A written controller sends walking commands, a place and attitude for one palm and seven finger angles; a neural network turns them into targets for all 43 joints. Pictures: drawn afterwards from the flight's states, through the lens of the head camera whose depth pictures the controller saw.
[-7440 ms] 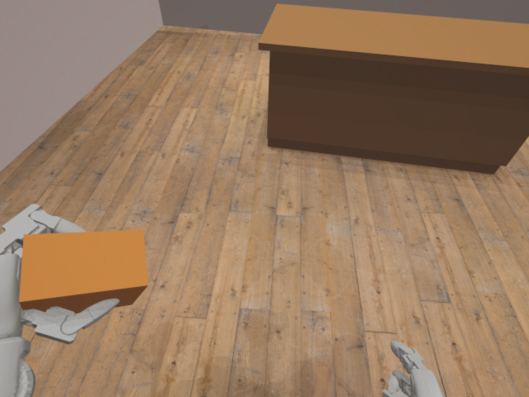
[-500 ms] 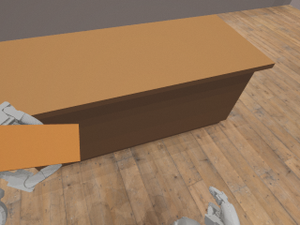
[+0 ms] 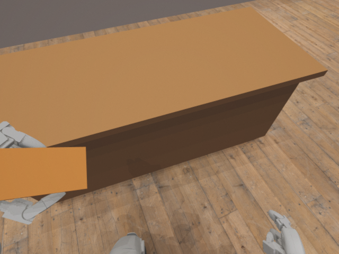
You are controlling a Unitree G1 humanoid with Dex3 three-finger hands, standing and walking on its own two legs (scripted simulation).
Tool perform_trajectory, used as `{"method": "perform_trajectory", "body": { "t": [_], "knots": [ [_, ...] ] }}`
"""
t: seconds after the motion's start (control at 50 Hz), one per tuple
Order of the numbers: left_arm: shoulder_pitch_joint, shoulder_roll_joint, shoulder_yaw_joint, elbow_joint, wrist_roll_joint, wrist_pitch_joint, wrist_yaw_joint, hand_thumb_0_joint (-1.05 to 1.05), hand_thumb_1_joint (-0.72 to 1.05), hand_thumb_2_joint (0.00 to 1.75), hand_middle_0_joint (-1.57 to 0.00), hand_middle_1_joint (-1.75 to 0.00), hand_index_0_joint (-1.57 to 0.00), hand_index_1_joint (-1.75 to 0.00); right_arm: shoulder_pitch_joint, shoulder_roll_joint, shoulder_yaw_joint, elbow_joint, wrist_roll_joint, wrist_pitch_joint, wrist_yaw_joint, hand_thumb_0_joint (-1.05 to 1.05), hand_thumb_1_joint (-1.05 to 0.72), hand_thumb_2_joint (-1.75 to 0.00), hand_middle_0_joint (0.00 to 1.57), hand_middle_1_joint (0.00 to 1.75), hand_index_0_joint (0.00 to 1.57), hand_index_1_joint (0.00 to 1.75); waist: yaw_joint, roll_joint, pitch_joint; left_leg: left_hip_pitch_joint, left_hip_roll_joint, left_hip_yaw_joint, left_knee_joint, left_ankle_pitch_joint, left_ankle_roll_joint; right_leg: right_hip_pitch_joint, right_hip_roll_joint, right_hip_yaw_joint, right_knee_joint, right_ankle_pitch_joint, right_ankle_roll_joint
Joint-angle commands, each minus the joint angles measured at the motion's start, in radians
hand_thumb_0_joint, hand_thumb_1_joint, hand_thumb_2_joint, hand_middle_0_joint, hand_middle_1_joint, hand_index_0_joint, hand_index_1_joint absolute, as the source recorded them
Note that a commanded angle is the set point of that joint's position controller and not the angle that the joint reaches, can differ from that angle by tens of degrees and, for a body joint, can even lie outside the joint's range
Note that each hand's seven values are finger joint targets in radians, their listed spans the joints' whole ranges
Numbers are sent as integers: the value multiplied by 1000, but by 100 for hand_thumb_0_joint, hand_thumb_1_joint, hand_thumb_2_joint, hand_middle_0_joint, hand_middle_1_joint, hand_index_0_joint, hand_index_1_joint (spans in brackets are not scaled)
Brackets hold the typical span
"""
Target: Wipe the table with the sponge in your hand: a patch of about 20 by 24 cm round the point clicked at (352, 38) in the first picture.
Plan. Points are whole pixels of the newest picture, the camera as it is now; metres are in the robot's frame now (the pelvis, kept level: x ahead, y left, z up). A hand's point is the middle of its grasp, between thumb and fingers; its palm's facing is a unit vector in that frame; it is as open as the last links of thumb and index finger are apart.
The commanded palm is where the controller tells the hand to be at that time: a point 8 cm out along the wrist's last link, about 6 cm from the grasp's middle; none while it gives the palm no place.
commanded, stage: take the last steps up to it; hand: left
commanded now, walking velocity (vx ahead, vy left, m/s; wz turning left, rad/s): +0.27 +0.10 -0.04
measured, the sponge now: (53, 173) +0.22 +0.20 +0.16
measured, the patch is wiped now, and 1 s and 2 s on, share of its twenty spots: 0.00 0.00 0.00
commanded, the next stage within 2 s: come to a stop and stand still in 0.70 s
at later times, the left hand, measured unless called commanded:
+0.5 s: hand (34, 128) +0.30 +0.25 +0.18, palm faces +0.43 -0.75 -0.50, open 10.2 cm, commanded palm +0.25 +0.29 +0.17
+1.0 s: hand (22, 110) +0.35 +0.30 +0.17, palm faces +0.41 -0.83 -0.38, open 10.2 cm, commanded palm +0.29 +0.33 +0.17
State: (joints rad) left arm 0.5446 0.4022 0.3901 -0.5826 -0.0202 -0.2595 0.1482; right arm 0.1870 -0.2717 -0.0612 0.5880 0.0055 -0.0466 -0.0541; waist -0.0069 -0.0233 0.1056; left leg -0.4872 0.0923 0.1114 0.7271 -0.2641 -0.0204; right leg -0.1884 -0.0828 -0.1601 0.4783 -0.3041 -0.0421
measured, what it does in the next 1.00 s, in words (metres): walks ahead: left foot, then right foot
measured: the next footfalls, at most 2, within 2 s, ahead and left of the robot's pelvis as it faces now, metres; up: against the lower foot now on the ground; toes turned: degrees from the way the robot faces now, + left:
left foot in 0.10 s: +0.13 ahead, +0.15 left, +0.00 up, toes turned +9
right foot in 0.44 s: +0.15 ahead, -0.08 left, +0.00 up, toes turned -10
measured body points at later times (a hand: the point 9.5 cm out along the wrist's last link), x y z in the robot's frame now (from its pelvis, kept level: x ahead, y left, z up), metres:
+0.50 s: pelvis +0.09 +0.01 -0.02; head +0.10 -0.02 +0.43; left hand +0.27 +0.29 +0.20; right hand +0.25 -0.19 -0.13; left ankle +0.09 +0.14 -0.73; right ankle +0.11 -0.07 -0.75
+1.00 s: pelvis +0.12 +0.05 -0.01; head +0.13 +0.08 +0.44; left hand +0.32 +0.35 +0.19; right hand +0.28 -0.17 -0.08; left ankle +0.17 +0.15 -0.74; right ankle +0.11 -0.07 -0.70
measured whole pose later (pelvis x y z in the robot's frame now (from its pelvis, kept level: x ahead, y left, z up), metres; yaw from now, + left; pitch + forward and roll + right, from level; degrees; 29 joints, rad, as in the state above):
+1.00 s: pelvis +0.12 +0.05 -0.01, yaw -2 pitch -2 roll -1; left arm 0.42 0.39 0.40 -0.49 -0.03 -0.21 0.15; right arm 0.20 -0.15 0.01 0.60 0.00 -0.06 -0.05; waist 0.01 -0.03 0.06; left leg -0.27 0.04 0.11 0.50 -0.20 0.04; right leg -0.36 -0.02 -0.06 0.89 -0.43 0.02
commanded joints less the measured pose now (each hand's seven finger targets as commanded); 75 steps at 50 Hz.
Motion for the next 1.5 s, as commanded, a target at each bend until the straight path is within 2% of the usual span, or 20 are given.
{"method": "perform_trajectory", "body": {
  "t": [0.0, 0.06, 0.08, 0.1, 0.12, 0.24, 0.32, 0.38, 0.42, 0.44, 0.46, 0.56, 0.68, 0.78, 0.82, 0.86, 0.96, 1.18, 1.28, 1.48],
  "knots": [
    [-46, 137, 134, -127, -19, -24, 46, 0, 10, 130, -120, -160, -120, -160, -38, -23, -6, -152, -3, -50, -3, 0, -90, -90, 20, 30, 20, 30, 24, -166, -225, 131, -53, 89, -182, 63, 10, 144, -208, 155, -55, 435, -69],
    [-120, 126, 99, -125, -12, -32, 42, 0, 10, 130, -120, -160, -120, -160, -13, -56, -23, -147, 2, -51, -21, 0, -90, -90, 20, 30, 20, 30, -14, 16, -261, 448, 0, 11, -318, 157, 61, -38, -114, 84, 248, 316, 7],
    [-136, 118, 92, -131, -16, -39, 40, 0, 10, 130, -120, -160, -120, -160, -26, -76, -28, -150, 2, -48, -19, 0, -90, -90, 20, 30, 20, 30, -11, 210, -287, 578, 195, -260, -333, 307, 159, -239, -13, 29, 451, -30, 54],
    [-159, 125, 80, -122, -8, -43, 38, 0, 10, 130, -120, -160, -120, -160, -32, -65, -20, -163, 6, -49, -14, 0, -90, -90, 20, 30, 20, 30, -2, 262, -267, 569, 328, -461, -390, 381, 248, -355, 41, 79, 641, -340, 55],
    [-192, 143, 78, -60, 3, -39, 30, 0, 10, 130, -120, -160, -120, -160, -33, -69, -14, -157, 8, -53, -5, 0, -90, -90, 20, 30, 20, 30, -10, 177, -183, 446, 336, -470, -438, 272, 267, -392, 36, 121, 740, -322, 47],
    [-158, 173, 107, -282, -3, -48, 18, 0, 10, 130, -120, -160, -120, -160, -70, -40, 8, -120, 6, -99, 1, 0, -90, -90, 20, 30, 20, 30, 24, 266, -175, 251, 192, -154, -460, 98, 206, -288, -28, 84, 564, -87, 68],
    [-97, 132, 109, -191, -13, -40, 23, 0, 10, 130, -120, -160, -120, -160, -50, -23, 23, -106, -1, -117, 0, 0, -90, -90, 20, 30, 20, 30, 17, 277, -189, 245, 189, -98, -437, 102, 172, -152, 24, 3, 280, -92, 79],
    [-104, 114, 107, -71, -13, -16, 25, 0, 10, 130, -120, -160, -120, -160, -42, -30, 19, -99, 5, -97, -14, 0, -90, -90, 20, 30, 20, 30, 17, 157, -217, 245, 162, -67, -302, 35, 121, -24, 61, -30, 60, -22, 76],
    [-157, 116, 92, -4, -2, -2, 22, 0, 10, 130, -120, -160, -120, -160, -45, -20, 16, -96, 8, -76, -18, 0, -90, -90, 20, 30, 20, 30, 8, -39, -200, 128, 64, 8, -66, -134, 69, 56, -60, 180, -103, 15, 17],
    [-151, 123, 86, 36, 0, 11, 23, 0, 10, 130, -120, -160, -120, -160, -43, 1, 24, -110, 8, -67, -15, 0, -90, -90, 20, 30, 20, 30, 4, -269, -184, -58, -52, 39, 145, -247, 28, 130, -252, 522, -190, 71, -78],
    [-209, 153, 97, 26, -13, 14, 24, 0, 10, 130, -120, -160, -120, -160, -94, -15, 28, -118, 6, -74, -9, 0, -90, -90, 20, 30, 20, 30, 28, -303, -155, -164, -58, -42, 340, -301, 11, 136, -375, 663, -232, 131, -142],
    [-190, 147, 82, -47, 1, -29, 18, 0, 10, 130, -120, -160, -120, -160, -106, -17, 40, -91, 0, -48, -7, 0, -90, -90, 20, 30, 20, 30, 12, -87, -178, -139, -20, -86, 397, -108, -13, 148, -251, 268, -125, 587, -92],
    [-64, 182, 138, -224, -7, -52, 42, 0, 10, 130, -120, -160, -120, -160, -91, -14, 15, -145, -12, -62, -5, 0, -90, -90, 20, 30, 20, 30, 40, -81, -253, 44, -56, 13, -21, -48, 9, 201, -219, 197, -91, 651, -97],
    [-38, 147, 139, -204, -21, -31, 46, 0, 10, 130, -120, -160, -120, -160, -40, -36, -8, -157, -2, -44, -13, 0, -90, -90, 20, 30, 20, 30, 6, -12, -265, 309, -54, 12, -307, 127, 16, 76, -144, 149, 45, 308, -28],
    [-70, 140, 125, -186, -28, -40, 39, 0, 10, 130, -120, -160, -120, -160, -41, -71, -15, -167, 4, -38, -20, 0, -90, -90, 20, 30, 20, 30, 11, 283, -239, 466, 223, -334, -372, 379, 137, -223, 27, 62, 289, -186, 55],
    [-47, 141, 119, -56, -20, -32, 23, 0, 10, 130, -120, -160, -120, -160, -49, -52, 3, -151, -6, -42, -16, 0, -90, -90, 20, 30, 20, 30, 6, 204, -179, 355, 315, -440, -452, 396, 196, -265, 45, 135, 523, -301, 52],
    [-200, 97, 11, -219, -7, -15, 2, 0, 10, 130, -120, -160, -120, -160, -44, -48, 17, -129, -12, -82, 6, 0, -90, -90, 20, 30, 20, 30, 3, 232, -212, 402, 182, -182, -392, 559, 116, -218, 57, 107, 378, -81, 72],
    [-136, 125, 80, -111, -26, 33, 24, 0, 10, 130, -120, -160, -120, -160, -54, -22, 41, -125, -8, -105, 7, 0, -90, -90, 20, 30, 20, 30, 7, 196, -200, 256, 157, -153, -430, 61, 80, 64, 96, 67, -78, 15, 65],
    [-149, 105, 34, -51, -40, 67, 6, 0, 10, 130, -120, -160, -120, -160, -66, -6, 39, -123, 6, -89, 11, 0, -90, -90, 20, 30, 20, 30, 6, -171, -155, 221, -58, -77, -80, -86, -4, -103, -134, 406, -285, -5, -49],
    [-149, 155, 78, -109, -32, 22, 30, 0, 10, 130, -120, -160, -120, -160, -65, -36, 39, -113, -1, -84, -24, 0, -90, -90, 20, 30, 20, 30, 20, 35, -194, 260, -56, -123, -310, 93, 22, 72, -80, 285, -158, 213, -24]
  ]
}}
